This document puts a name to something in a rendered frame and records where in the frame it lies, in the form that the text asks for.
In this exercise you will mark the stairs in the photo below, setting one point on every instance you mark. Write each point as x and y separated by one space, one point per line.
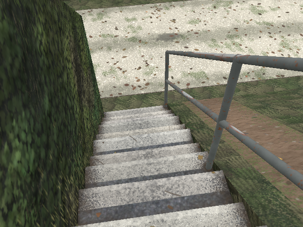
147 172

